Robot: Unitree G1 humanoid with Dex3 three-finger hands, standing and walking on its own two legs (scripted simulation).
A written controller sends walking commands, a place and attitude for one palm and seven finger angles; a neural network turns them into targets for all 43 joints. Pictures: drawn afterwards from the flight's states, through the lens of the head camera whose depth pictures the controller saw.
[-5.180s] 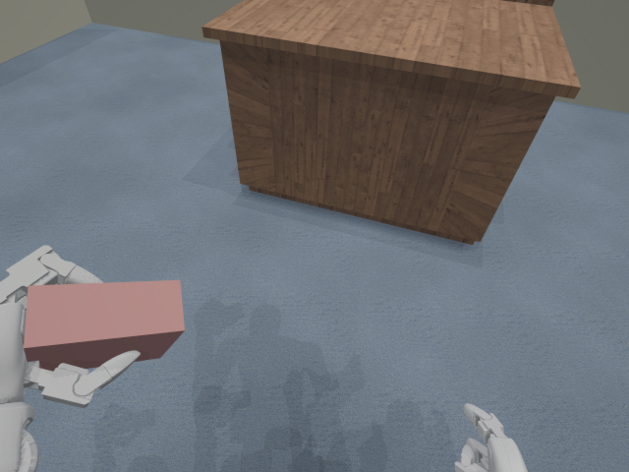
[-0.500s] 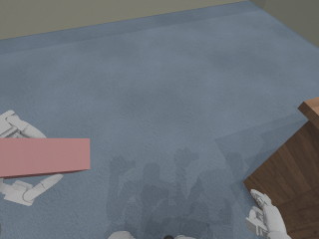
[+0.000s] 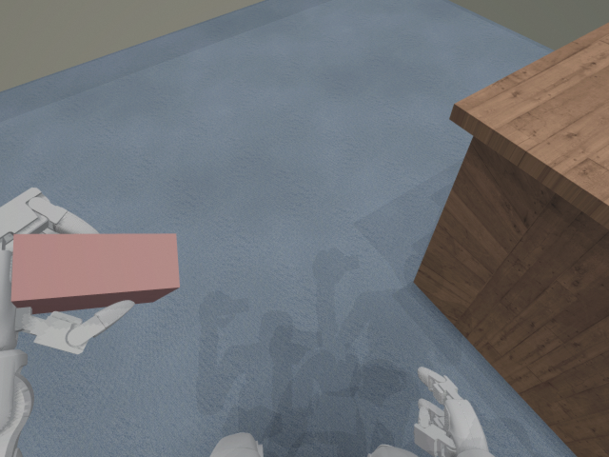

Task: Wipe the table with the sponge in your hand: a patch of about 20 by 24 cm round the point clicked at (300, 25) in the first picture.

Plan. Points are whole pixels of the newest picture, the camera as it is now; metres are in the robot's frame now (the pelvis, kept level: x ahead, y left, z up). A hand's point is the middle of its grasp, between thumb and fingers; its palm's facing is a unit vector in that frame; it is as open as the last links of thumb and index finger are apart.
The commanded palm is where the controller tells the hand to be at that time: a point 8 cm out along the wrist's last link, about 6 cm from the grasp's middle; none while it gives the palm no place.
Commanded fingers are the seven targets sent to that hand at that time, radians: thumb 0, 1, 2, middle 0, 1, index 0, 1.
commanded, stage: turn to face it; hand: left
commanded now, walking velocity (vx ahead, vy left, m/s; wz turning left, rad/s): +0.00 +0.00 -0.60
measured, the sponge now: (120, 274) +0.25 +0.20 +0.16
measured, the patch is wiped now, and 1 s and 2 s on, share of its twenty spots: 0.00 0.00 0.00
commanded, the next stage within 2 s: none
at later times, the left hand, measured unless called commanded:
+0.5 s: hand (120, 319) +0.20 +0.17 +0.18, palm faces +0.18 -0.88 -0.45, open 9.5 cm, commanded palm +0.17 +0.21 +0.20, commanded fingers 0.00 0.10 1.30 -1.20 -1.60 -1.20 -1.60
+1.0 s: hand (342, 388) +0.16 -0.01 +0.20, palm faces -0.20 -0.77 -0.60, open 9.6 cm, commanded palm +0.14 +0.06 +0.20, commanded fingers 0.00 0.10 1.30 -1.20 -1.60 -1.20 -1.60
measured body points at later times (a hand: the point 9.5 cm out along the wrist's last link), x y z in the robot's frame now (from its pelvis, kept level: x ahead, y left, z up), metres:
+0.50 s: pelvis -0.07 -0.01 +0.01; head -0.04 -0.01 +0.46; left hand +0.19 +0.22 +0.21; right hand +0.05 -0.29 -0.06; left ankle -0.03 +0.13 -0.72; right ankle -0.04 -0.10 -0.66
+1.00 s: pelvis -0.15 -0.07 +0.02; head -0.10 -0.13 +0.46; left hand +0.17 +0.03 +0.23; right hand -0.18 -0.39 -0.09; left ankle -0.08 +0.06 -0.67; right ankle -0.13 -0.15 -0.72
